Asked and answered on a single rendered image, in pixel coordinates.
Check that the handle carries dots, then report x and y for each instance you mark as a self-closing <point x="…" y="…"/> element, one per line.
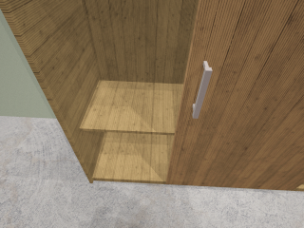
<point x="202" y="90"/>

